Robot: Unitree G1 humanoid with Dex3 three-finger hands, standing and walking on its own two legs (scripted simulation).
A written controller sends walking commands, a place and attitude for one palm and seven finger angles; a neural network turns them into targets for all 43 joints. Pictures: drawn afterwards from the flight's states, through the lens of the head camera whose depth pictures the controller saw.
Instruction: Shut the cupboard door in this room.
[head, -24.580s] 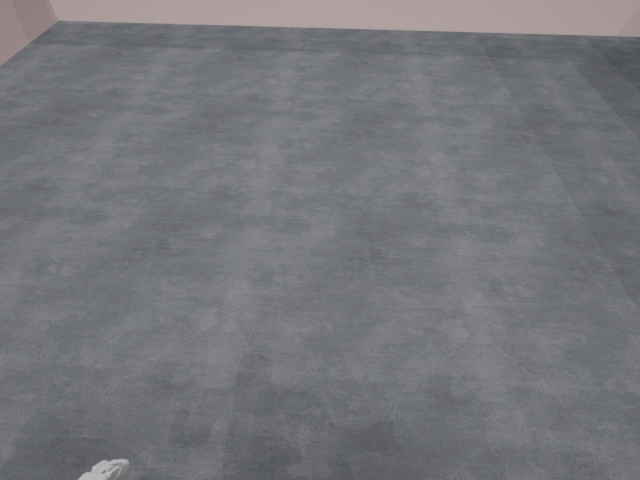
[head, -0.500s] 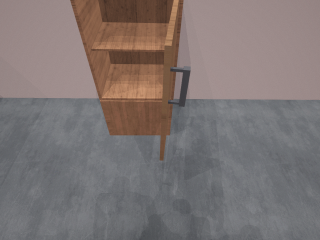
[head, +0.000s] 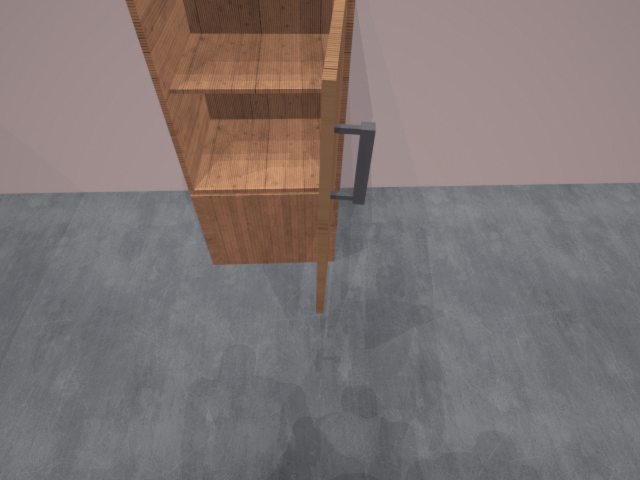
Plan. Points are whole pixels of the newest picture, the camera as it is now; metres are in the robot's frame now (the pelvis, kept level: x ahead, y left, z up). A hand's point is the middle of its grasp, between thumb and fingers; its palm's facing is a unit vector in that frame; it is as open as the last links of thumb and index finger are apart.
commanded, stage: walk around to get in front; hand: left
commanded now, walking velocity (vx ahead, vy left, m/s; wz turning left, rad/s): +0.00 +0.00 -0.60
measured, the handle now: (350, 165) +0.57 +0.00 +0.06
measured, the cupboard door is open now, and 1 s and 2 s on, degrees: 82 82 82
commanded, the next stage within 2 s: none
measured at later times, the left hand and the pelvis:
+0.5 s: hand out of the picture +0.07 +0.15 -0.16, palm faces -0.20 -0.94 -0.28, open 7.4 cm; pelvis -0.03 -0.04 +0.00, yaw -16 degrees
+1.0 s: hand (203, 459) +0.17 +0.18 -0.17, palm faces -0.47 -0.85 -0.23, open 7.4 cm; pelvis -0.01 +0.03 +0.00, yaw -33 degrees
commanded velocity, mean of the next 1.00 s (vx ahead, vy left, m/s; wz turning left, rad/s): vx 0.00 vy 0.00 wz -0.60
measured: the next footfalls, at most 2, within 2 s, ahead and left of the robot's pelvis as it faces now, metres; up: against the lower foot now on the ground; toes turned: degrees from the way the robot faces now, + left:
left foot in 0.82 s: +0.05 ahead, +0.12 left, +0.00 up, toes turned -26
right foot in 1.24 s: -0.07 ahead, -0.11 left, +0.00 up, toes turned -48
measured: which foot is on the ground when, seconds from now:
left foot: down 0.00-0.26, up 0.28-0.80, down 0.82-1.00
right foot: down 0.00-0.80, up 0.82-1.00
